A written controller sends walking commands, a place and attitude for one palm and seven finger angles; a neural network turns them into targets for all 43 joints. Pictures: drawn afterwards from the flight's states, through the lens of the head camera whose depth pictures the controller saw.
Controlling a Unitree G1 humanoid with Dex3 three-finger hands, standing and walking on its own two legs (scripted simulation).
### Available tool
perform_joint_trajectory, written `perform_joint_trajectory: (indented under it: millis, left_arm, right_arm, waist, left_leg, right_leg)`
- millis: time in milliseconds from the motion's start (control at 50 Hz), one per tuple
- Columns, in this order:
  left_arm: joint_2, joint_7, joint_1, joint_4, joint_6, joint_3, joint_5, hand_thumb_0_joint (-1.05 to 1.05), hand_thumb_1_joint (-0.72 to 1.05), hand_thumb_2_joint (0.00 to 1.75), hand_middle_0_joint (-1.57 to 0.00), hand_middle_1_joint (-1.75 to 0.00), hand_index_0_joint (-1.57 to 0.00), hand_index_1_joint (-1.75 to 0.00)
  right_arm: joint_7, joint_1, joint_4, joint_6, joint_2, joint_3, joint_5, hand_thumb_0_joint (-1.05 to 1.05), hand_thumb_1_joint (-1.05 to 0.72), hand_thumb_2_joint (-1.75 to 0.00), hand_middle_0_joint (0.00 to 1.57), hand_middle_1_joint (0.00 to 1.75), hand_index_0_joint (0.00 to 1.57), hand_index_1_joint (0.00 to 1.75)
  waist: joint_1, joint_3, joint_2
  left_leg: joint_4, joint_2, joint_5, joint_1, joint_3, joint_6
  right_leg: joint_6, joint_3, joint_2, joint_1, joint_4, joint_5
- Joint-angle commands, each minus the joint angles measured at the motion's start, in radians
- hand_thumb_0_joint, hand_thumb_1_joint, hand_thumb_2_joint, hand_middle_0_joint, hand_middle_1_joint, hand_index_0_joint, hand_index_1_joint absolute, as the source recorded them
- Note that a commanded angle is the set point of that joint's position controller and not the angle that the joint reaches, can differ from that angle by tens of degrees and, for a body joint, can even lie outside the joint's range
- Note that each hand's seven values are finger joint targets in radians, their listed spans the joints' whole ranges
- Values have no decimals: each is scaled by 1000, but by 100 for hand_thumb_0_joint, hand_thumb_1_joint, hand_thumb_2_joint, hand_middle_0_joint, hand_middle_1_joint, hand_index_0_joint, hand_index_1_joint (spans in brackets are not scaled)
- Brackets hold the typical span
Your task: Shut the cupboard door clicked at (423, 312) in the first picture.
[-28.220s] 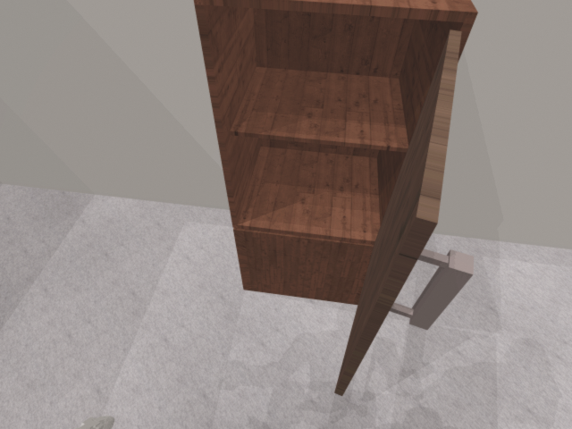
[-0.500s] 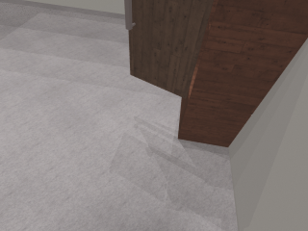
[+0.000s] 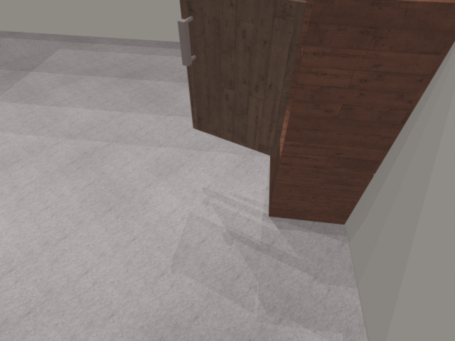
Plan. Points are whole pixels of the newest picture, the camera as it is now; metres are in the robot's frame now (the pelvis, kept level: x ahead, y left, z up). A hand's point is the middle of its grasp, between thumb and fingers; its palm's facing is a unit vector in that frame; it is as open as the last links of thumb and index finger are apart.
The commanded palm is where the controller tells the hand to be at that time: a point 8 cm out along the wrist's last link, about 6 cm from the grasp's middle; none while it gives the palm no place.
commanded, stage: let the arm hang, fingers relaxed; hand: left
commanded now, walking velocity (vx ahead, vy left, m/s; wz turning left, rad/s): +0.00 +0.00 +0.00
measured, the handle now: (188, 41) +1.03 +0.19 +0.07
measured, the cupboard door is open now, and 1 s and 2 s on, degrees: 69 69 69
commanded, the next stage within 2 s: look to check the result in 0.28 s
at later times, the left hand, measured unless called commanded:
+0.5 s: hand out of the picture -0.04 +0.16 -0.18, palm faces +0.03 -0.98 -0.18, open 7.4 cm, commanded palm none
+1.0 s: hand out of the picture -0.01 +0.17 -0.17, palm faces +0.01 -0.98 -0.20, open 7.4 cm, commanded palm none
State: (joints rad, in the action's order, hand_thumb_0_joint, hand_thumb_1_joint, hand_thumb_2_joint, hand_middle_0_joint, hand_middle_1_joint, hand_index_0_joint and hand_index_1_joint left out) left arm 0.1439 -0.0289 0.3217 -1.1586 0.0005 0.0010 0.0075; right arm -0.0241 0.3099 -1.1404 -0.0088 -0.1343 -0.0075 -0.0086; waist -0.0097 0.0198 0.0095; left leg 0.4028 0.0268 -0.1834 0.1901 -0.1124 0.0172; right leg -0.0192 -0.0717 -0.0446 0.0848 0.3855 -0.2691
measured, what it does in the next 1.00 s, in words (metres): stands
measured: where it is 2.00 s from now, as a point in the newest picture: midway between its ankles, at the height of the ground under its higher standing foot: outside the picture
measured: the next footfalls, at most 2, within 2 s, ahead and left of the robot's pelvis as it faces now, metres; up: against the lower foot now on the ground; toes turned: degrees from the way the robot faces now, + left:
right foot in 1.74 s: +0.06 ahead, -0.15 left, +0.00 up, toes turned +22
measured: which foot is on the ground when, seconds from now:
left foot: down 0.00-1.00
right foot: down 0.00-1.00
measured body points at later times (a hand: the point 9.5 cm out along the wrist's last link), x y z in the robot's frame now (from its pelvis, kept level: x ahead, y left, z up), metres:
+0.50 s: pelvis +0.00 +0.00 +0.00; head +0.00 +0.00 +0.45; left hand -0.04 +0.21 -0.16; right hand -0.03 -0.21 -0.16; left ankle +0.02 +0.11 -0.74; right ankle -0.04 -0.13 -0.74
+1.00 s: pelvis +0.00 -0.01 +0.00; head +0.00 -0.02 +0.45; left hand -0.01 +0.22 -0.16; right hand -0.01 -0.24 -0.16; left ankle +0.02 +0.11 -0.74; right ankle -0.04 -0.13 -0.74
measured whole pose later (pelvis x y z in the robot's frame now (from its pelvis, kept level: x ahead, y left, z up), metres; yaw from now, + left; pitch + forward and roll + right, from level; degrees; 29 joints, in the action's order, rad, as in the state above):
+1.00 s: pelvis +0.00 -0.01 +0.00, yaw -1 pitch -2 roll +0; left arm 0.15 -0.03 0.29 -1.15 -0.01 0.01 0.01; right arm -0.02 0.27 -1.13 0.00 -0.16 0.01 -0.01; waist -0.01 0.04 0.01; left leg 0.39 0.05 -0.17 0.19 -0.12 0.00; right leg 0.00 -0.06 -0.02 0.09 0.38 -0.26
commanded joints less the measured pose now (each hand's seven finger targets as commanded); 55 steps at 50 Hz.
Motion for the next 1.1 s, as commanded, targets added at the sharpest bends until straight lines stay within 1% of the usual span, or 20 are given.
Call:
perform_joint_trajectory:
  millis: [0,40,80,240,260,340,440,460,520,560,680,700,720,780,920,960,980,1000,1040,1080]
  left_arm:
    - [93,-12,87,13,-5,14,4,0,90,90,-20,-30,-20,-30]
    - [86,-12,95,11,-4,14,4,0,90,90,-20,-30,-20,-30]
    - [83,-14,102,10,-6,15,5,0,90,90,-20,-30,-20,-30]
    - [69,-15,108,12,-7,17,6,0,90,90,-20,-30,-20,-30]
    - [72,-15,113,13,-8,17,7,0,90,90,-20,-30,-20,-30]
    - [70,-15,110,12,-9,17,7,0,90,90,-20,-30,-20,-30]
    - [76,-15,107,10,-11,18,7,0,90,90,-20,-30,-20,-30]
    - [85,-15,110,11,-13,19,8,0,90,90,-20,-30,-20,-30]
    - [84,-15,103,11,-12,17,6,0,90,90,-20,-30,-20,-30]
    - [95,-14,99,13,-13,18,7,0,90,90,-20,-30,-20,-30]
    - [105,-13,79,18,-14,22,8,0,90,90,-20,-30,-20,-30]
    - [106,-13,75,19,-14,21,7,0,90,90,-20,-30,-20,-30]
    - [108,-13,73,19,-15,22,8,0,90,90,-20,-30,-20,-30]
    - [115,-12,59,21,-14,22,9,0,90,90,-20,-30,-20,-30]
    - [129,-10,40,28,-18,23,8,0,90,90,-20,-30,-20,-30]
    - [138,-10,39,32,-20,26,8,0,90,90,-20,-30,-20,-30]
    - [139,-10,29,31,-18,24,8,0,90,90,-20,-30,-20,-30]
    - [138,-9,29,31,-20,24,7,0,90,90,-20,-30,-20,-30]
    - [118,-12,40,35,-12,26,6,0,90,90,-20,-30,-20,-30]
    - [138,-16,43,52,-6,40,7,0,90,90,-20,-30,-20,-30]
  right_arm:
    - [-13,64,18,11,-92,19,-5,0,-90,-90,20,30,20,30]
    - [-13,66,17,10,-86,20,-5,0,-90,-90,20,30,20,30]
    - [-13,70,17,10,-82,22,-5,0,-90,-90,20,30,20,30]
    - [-15,81,18,11,-76,25,-5,0,-90,-90,20,30,20,30]
    - [-15,82,20,11,-78,25,-2,0,-90,-90,20,30,20,30]
    - [-16,79,21,12,-80,26,-4,0,-90,-90,20,30,20,30]
    - [-15,75,21,12,-87,27,-3,0,-90,-90,20,30,20,30]
    - [-15,75,25,12,-94,29,-1,0,-90,-90,20,30,20,30]
    - [-14,67,23,10,-94,29,-3,0,-90,-90,20,30,20,30]
    - [-14,65,25,9,-105,30,-1,0,-90,-90,20,30,20,30]
    - [-13,49,28,12,-114,34,-3,0,-90,-90,20,30,20,30]
    - [-13,50,28,12,-113,33,-4,0,-90,-90,20,30,20,30]
    - [-13,46,29,12,-114,33,-3,0,-90,-90,20,30,20,30]
    - [-12,39,30,11,-122,33,-3,0,-90,-90,20,30,20,30]
    - [-10,23,31,10,-131,34,-5,0,-90,-90,20,30,20,30]
    - [-10,17,35,11,-142,36,-3,0,-90,-90,20,30,20,30]
    - [-9,10,32,10,-137,35,-4,0,-90,-90,20,30,20,30]
    - [-10,9,33,11,-142,35,-5,0,-90,-90,20,30,20,30]
    - [-7,17,38,5,-110,30,-6,0,-90,-90,20,30,20,30]
    - [-5,13,52,-3,-114,37,-6,0,-90,-90,20,30,20,30]
  waist:
    - [5,78,-3]
    - [6,93,0]
    - [5,77,-7]
    - [1,98,6]
    - [4,88,-3]
    - [1,77,10]
    - [0,85,-14]
    - [2,72,-21]
    - [0,83,-4]
    - [0,91,-10]
    - [-2,72,-9]
    - [-1,64,1]
    - [-1,66,-10]
    - [-3,89,-6]
    - [-1,70,-21]
    - [1,51,-13]
    - [0,68,-14]
    - [-1,57,-12]
    - [0,54,-4]
    - [5,43,-23]
  left_leg:
    - [-90,87,67,-6,97,4]
    - [-94,84,43,-1,95,4]
    - [-90,84,51,-9,95,5]
    - [-94,83,26,-3,91,5]
    - [-91,84,34,-8,94,7]
    - [-91,88,32,-20,90,7]
    - [-88,90,52,-23,90,8]
    - [-83,91,70,-30,89,10]
    - [-85,89,42,-28,89,6]
    - [-88,90,41,-25,90,6]
    - [-89,95,54,-42,89,6]
    - [-89,94,57,-43,89,5]
    - [-89,95,63,-45,91,6]
    - [-95,96,45,-32,90,3]
    - [-86,95,65,-40,91,1]
    - [-81,97,77,-52,92,2]
    - [-83,96,73,-44,91,-1]
    - [-81,97,84,-51,92,0]
    - [-55,90,119,-26,90,-6]
    - [-8,81,140,13,91,-6]
  right_leg:
    - [39,61,-64,102,-78,76]
    - [39,61,-64,114,-78,65]
    - [40,62,-64,111,-77,72]
    - [40,67,-59,128,-75,69]
    - [41,68,-56,126,-76,68]
    - [40,72,-57,128,-75,74]
    - [41,74,-59,131,-79,85]
    - [42,73,-58,124,-80,93]
    - [43,78,-60,131,-86,73]
    - [44,77,-57,135,-88,71]
    - [45,77,-60,129,-87,83]
    - [44,80,-60,123,-87,88]
    - [44,79,-60,124,-88,93]
    - [45,80,-61,131,-96,77]
    - [48,87,-64,118,-105,96]
    - [50,87,-63,111,-107,104]
    - [49,84,-66,117,-108,102]
    - [50,90,-64,111,-107,114]
    - [41,66,-76,101,-71,139]
    - [43,47,-94,86,-31,158]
